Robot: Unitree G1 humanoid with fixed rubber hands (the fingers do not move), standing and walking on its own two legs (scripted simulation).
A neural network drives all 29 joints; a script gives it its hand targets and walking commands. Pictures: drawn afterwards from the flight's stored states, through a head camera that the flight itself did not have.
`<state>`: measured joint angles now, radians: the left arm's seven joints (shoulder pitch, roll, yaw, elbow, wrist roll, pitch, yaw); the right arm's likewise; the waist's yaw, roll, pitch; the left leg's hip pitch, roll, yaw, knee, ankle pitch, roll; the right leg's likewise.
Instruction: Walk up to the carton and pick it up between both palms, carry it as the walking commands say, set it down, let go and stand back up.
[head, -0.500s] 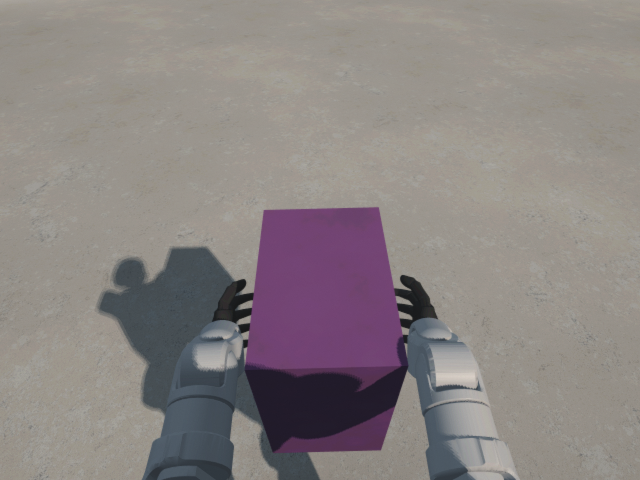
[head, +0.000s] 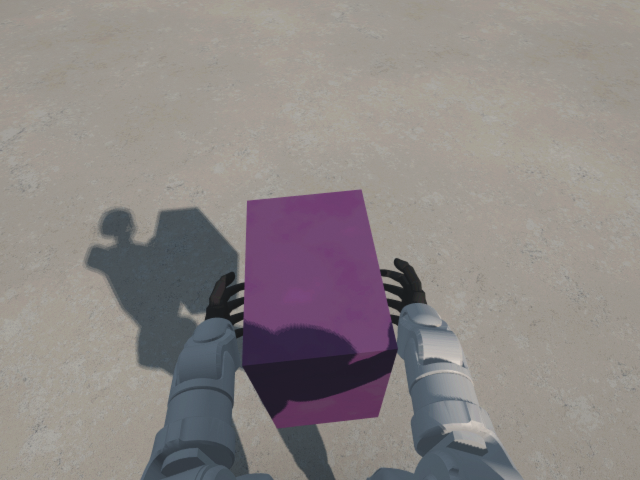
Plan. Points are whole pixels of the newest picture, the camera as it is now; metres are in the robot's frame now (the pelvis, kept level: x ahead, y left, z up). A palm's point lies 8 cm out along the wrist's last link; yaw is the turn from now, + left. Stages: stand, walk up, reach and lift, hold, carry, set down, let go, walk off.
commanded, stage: set down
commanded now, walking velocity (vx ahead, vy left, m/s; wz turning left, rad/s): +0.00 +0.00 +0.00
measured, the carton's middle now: (316, 315) +0.36 +0.01 -0.06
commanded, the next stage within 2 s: none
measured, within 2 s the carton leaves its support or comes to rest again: neither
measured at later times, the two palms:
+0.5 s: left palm (239, 348) +0.33 +0.14 -0.12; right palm (400, 350) +0.33 -0.12 -0.13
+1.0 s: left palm (255, 356) +0.35 +0.12 -0.20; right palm (400, 360) +0.35 -0.14 -0.21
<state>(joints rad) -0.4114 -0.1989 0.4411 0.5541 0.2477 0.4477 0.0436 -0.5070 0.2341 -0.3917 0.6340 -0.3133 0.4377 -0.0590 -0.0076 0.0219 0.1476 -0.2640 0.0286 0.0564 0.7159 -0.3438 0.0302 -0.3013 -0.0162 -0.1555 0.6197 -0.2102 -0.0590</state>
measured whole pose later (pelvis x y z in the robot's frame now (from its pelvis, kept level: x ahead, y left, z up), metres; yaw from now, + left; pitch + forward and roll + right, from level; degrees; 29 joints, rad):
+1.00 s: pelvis -0.02 +0.00 -0.06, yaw +0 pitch +22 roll -1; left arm -0.60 -0.03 0.09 0.62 0.08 -0.10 0.27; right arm -0.67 -0.03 -0.07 0.74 0.01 -0.11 -0.26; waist -0.01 0.03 0.33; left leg -1.06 0.02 0.05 1.06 -0.40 0.05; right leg -1.10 -0.05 -0.14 0.96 -0.26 -0.05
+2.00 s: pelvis -0.07 +0.01 -0.21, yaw +0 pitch +24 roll -2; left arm -1.21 0.15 0.11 0.80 -0.13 0.11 0.28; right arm -1.29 -0.22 -0.01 0.93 0.21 0.10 -0.24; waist -0.01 0.03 0.52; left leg -1.56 0.02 0.05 1.70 -0.55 0.06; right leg -1.61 -0.06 -0.10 1.59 -0.39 -0.06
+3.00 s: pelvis -0.05 +0.00 -0.35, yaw +1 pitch +29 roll -3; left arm -1.40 0.15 0.21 0.85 -0.13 0.19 0.25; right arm -1.50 -0.23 -0.18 0.98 0.10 0.21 -0.17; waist -0.01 0.04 0.53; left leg -1.98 -0.01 0.02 2.19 -0.71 0.06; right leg -2.04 -0.05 -0.10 2.08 -0.54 -0.06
